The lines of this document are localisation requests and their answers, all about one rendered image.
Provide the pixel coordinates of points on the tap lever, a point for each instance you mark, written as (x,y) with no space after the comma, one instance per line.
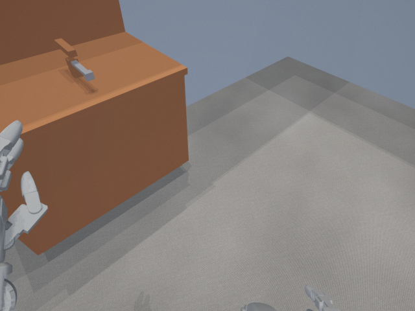
(88,74)

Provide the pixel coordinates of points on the robot left hand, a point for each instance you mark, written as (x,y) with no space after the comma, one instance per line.
(26,216)

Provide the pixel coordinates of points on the counter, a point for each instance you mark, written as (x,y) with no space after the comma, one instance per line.
(88,145)

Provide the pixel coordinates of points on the left robot forearm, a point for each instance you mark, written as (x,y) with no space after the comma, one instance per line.
(8,293)

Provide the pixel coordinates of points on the robot right hand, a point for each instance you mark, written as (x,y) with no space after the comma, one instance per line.
(322,301)

